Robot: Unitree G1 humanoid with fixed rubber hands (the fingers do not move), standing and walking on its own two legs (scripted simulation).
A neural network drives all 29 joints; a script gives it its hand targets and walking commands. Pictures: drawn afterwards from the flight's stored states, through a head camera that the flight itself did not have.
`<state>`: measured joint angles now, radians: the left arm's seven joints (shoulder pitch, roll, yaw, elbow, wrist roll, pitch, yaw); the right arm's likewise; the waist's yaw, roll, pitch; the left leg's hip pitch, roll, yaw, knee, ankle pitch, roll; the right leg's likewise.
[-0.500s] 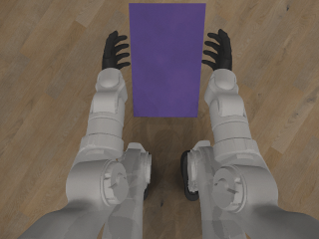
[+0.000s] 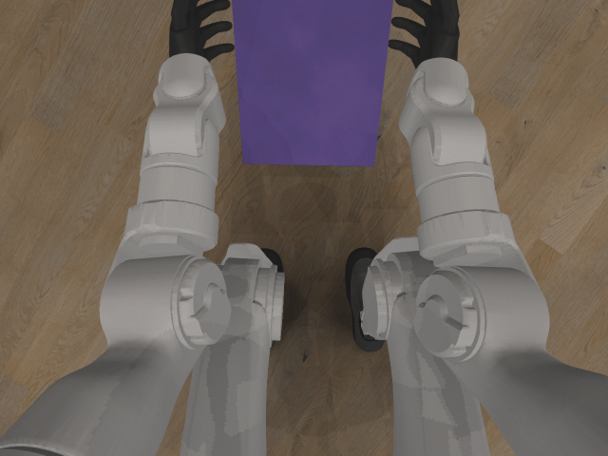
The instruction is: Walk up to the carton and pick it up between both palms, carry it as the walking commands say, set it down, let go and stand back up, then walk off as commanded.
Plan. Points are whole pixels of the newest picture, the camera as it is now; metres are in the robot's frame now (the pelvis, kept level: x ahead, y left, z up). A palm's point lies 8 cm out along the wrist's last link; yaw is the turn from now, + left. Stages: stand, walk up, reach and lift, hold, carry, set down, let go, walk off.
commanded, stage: set down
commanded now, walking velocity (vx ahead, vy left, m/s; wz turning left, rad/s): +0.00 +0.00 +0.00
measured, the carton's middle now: (310, 48) +0.56 +0.00 -0.24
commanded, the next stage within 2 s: none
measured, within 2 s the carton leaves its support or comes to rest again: neither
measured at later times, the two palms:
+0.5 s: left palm (206, 52) +0.55 +0.13 -0.22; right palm (419, 45) +0.55 -0.13 -0.20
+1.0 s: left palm (213, 45) +0.56 +0.12 -0.23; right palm (426, 46) +0.55 -0.14 -0.22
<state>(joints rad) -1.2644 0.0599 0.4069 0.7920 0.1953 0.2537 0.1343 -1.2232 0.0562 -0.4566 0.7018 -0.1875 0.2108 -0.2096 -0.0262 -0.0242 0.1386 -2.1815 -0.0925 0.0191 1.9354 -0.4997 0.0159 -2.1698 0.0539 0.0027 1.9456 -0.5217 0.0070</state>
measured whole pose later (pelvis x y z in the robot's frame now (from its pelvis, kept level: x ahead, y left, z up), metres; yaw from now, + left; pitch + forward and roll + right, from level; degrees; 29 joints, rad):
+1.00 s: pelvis +0.01 +0.00 -0.05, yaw -1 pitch +39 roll +0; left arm -1.45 0.20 0.38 0.92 0.15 0.21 0.00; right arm -1.47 -0.10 -0.43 0.92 -0.12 0.19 -0.10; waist -0.03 -0.02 0.35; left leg -2.24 -0.08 0.03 2.14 -0.58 0.02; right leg -2.24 0.08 -0.01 2.15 -0.59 0.00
